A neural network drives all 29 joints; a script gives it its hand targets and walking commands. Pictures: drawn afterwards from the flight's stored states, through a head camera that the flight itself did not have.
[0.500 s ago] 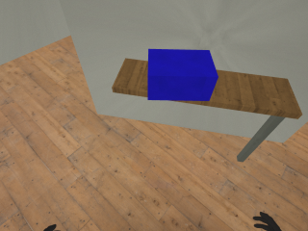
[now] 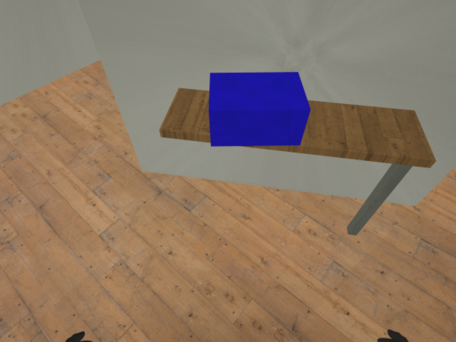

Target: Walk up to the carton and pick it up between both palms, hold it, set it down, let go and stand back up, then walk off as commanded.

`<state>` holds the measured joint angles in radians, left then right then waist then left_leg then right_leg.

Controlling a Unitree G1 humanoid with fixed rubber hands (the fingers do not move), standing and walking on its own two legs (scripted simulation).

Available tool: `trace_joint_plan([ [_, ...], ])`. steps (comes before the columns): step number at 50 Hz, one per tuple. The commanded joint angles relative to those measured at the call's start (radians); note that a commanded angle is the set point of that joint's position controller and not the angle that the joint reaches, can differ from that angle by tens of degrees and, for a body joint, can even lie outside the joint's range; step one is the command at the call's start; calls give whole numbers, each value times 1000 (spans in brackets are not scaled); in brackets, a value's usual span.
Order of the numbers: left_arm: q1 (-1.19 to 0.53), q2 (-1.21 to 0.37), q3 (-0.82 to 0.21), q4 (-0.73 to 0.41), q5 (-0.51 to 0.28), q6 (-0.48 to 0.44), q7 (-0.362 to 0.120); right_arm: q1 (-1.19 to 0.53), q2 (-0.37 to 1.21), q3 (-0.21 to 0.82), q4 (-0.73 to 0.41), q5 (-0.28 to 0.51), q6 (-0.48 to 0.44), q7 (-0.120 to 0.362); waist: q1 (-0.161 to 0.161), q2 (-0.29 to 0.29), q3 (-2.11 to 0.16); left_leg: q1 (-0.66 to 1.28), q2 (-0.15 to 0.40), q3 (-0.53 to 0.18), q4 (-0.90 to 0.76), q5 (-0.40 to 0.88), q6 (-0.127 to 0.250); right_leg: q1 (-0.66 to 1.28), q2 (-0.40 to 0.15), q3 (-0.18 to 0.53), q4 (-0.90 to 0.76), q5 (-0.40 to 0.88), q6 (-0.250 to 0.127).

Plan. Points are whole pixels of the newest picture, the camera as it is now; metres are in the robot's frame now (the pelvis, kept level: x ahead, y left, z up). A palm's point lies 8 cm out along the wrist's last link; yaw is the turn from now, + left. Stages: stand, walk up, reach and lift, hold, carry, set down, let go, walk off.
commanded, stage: walk off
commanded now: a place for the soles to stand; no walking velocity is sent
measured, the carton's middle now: (254, 108) +0.81 -0.07 -0.10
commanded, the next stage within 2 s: stand in 0.46 s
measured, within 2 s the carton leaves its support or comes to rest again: neither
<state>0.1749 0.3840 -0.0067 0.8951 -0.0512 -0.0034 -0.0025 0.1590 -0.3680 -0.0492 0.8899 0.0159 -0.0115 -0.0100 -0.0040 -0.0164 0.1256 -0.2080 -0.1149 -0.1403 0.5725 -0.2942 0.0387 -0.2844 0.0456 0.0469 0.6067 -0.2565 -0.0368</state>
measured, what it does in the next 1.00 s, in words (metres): stands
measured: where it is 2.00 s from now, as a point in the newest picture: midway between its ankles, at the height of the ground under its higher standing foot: outside the picture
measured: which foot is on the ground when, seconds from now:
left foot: down 0.00-1.00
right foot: down 0.00-1.00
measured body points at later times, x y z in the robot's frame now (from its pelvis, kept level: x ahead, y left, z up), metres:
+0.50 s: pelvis -0.01 +0.00 +0.00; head +0.01 -0.01 +0.45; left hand +0.09 +0.30 -0.11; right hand +0.08 -0.31 -0.12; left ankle +0.01 +0.11 -0.73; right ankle +0.05 -0.09 -0.73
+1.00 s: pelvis +0.00 +0.01 +0.01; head +0.03 +0.02 +0.46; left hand +0.09 +0.31 -0.11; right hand +0.10 -0.29 -0.11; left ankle +0.01 +0.11 -0.73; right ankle +0.05 -0.09 -0.73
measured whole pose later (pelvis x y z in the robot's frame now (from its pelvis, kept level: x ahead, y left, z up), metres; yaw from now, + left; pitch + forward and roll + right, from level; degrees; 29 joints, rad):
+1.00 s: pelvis +0.00 +0.01 +0.01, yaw +0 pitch -2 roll +0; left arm 0.17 0.38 -0.01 0.90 -0.05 -0.02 -0.01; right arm 0.12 -0.37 -0.01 0.98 0.00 -0.03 0.01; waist 0.01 -0.02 0.11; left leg -0.21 -0.10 -0.15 0.48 -0.23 0.04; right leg -0.26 0.04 0.05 0.47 -0.18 -0.04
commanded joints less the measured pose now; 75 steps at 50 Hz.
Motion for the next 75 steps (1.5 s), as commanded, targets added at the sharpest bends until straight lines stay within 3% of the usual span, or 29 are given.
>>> trace_joint_plan([
  [1,-79,188,75,-31,56,-23,3,-17,-225,-46,-22,-8,-28,-7,-7,13,-176,-64,163,-149,-172,72,38,137,-124,188,-153,105,-51],
  [3,-58,189,76,-37,60,-19,5,0,-225,-44,-39,-10,-28,-6,-6,11,-166,-60,173,-147,-171,128,41,153,-123,168,-131,155,-46],
  [5,-59,194,78,-22,55,-19,5,-28,-228,-43,-40,-7,-25,-9,2,14,-182,-62,182,-168,-186,74,52,152,-115,178,-151,50,-44],
  [9,-48,201,81,-24,63,-23,7,-31,-216,-41,-50,-5,-24,-7,0,2,-161,-50,166,-144,-158,63,34,127,-138,196,-191,46,-48],
  [11,-67,186,80,-26,57,-20,3,-21,-226,-46,-39,-11,-20,-7,-9,39,-165,-57,177,-166,-196,17,35,117,-117,185,-171,14,-44],
  [15,-56,182,83,-30,67,-19,1,-21,-219,-45,-39,-14,-23,-1,-2,25,-120,-129,183,-182,-228,-111,48,117,-108,184,-183,-105,-49],
  [19,-50,191,82,-23,63,-23,2,-21,-212,-42,-40,-12,-22,-2,0,-15,-131,-115,160,-163,-202,-65,39,129,-126,200,-223,-118,-49],
  [22,-58,195,79,-31,60,-23,1,-9,-219,-44,-36,-13,-28,-1,-10,39,-156,-74,160,-151,-204,-7,23,134,-131,190,-188,-9,-51],
  [23,-55,189,80,-23,61,-26,3,-25,-212,-41,-35,-7,-25,-2,2,10,-153,-69,160,-151,-183,55,32,142,-128,201,-207,0,-46],
  [24,-66,181,58,-14,74,-38,5,-62,-186,-12,-2,-27,-33,-1,31,-67,-186,-11,161,-139,-178,20,30,120,-163,202,-258,-1,-45],
  [25,-97,174,52,-6,75,-45,2,-50,-191,-12,-4,-31,-37,1,2,-92,-196,24,162,-130,-175,56,33,114,-165,201,-260,54,-42],
  [27,-80,190,54,2,72,-55,4,-36,-199,-13,17,-28,-37,8,10,-34,-225,63,140,-109,-172,102,16,123,-179,208,-254,106,-42],
  [29,-93,191,49,-7,66,-56,10,-26,-183,-1,31,-24,-33,8,2,-25,-250,78,162,-118,-190,150,28,140,-174,190,-234,145,-46],
  [30,-80,186,42,3,66,-55,8,-67,-192,1,36,-23,-37,10,19,-6,-230,66,168,-124,-188,137,27,129,-160,176,-238,127,-33],
  [34,-101,187,48,8,67,-55,8,-42,-194,1,42,-28,-38,9,6,-39,-253,65,174,-123,-211,108,28,143,-159,177,-269,59,-33],
  [37,-63,171,41,20,62,-53,7,-65,-206,4,62,-18,-37,8,24,29,-248,44,192,-144,-227,169,26,190,-142,146,-236,157,-27],
  [40,-62,182,43,8,58,-51,6,-64,-212,7,63,-16,-45,4,20,-16,-273,92,201,-137,-236,254,8,186,-142,132,-223,193,-19],
  [45,-58,184,47,22,58,-46,7,-57,-207,6,81,-20,-49,5,25,17,-294,117,203,-121,-207,348,-4,169,-134,123,-217,216,-21],
  [47,-54,172,38,21,56,-45,3,-62,-212,12,85,-20,-45,7,36,-8,-289,103,195,-120,-217,274,14,181,-141,134,-232,183,-18],
  [48,-47,177,43,30,59,-49,5,-81,-219,4,78,-17,-46,5,29,30,-282,83,194,-128,-217,220,17,184,-143,132,-238,184,-21],
  [51,-51,172,42,20,57,-53,5,-81,-198,14,77,-20,-40,10,29,-17,-290,73,183,-118,-225,232,15,203,-148,131,-226,208,-19],
  [56,-51,173,42,24,59,-47,8,-73,-200,7,83,-19,-42,7,18,18,-275,94,197,-121,-231,242,24,170,-143,131,-244,206,-22],
  [58,-57,175,44,24,59,-53,6,-64,-190,13,80,-26,-40,8,23,-11,-287,82,192,-118,-237,198,27,188,-154,136,-256,168,-20],
  [61,-46,156,35,34,58,-48,4,-93,-208,12,81,-29,-41,10,26,26,-245,68,194,-125,-250,193,23,168,-138,127,-257,169,-10],
  [64,-47,166,36,31,65,-56,7,-83,-197,17,84,-28,-40,10,35,-17,-278,93,188,-116,-243,197,24,182,-146,129,-255,174,-18],
  [65,-58,170,33,27,65,-53,9,-67,-185,14,80,-21,-41,9,18,-3,-261,91,193,-123,-242,216,25,174,-155,139,-255,190,-24],
  [67,-29,178,42,37,59,-53,7,-72,-189,19,86,-20,-43,12,29,17,-281,106,188,-113,-233,225,19,173,-152,131,-256,192,-24],
  [70,-50,178,32,34,65,-50,9,-85,-208,13,84,-24,-35,8,26,-36,-251,85,180,-118,-245,176,19,160,-148,125,-259,143,-19],
  [75,-45,183,35,44,63,-54,8,-53,-204,15,100,-20,-31,19,25,-5,-238,65,172,-112,-252,67,20,127,-159,167,-303,15,-25],
])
